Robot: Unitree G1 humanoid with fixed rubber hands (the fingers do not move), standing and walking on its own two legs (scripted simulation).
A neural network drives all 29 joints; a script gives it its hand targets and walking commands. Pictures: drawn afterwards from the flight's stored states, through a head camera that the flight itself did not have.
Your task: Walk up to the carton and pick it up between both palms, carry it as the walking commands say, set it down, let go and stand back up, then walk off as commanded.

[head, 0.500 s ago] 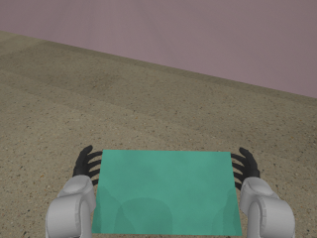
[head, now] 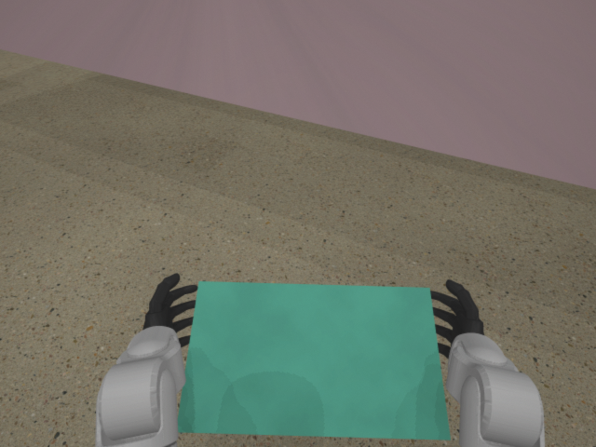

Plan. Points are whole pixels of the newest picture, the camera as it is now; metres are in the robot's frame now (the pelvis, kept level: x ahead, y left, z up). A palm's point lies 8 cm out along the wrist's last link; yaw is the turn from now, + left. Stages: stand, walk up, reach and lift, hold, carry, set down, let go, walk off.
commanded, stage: carry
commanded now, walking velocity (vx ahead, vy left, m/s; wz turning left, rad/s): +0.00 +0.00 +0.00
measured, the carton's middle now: (310, 361) +0.27 +0.00 +0.00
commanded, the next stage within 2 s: none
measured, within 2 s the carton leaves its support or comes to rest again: neither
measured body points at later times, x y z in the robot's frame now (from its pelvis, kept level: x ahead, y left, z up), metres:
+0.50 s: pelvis +0.01 +0.01 +0.00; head -0.02 +0.01 +0.45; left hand +0.28 +0.19 +0.06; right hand +0.29 -0.17 +0.05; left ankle +0.02 +0.08 -0.74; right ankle +0.05 -0.06 -0.74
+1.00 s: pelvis +0.02 +0.00 +0.00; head +0.00 +0.00 +0.45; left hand +0.30 +0.19 +0.05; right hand +0.30 -0.18 +0.05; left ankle +0.02 +0.08 -0.74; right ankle +0.05 -0.06 -0.74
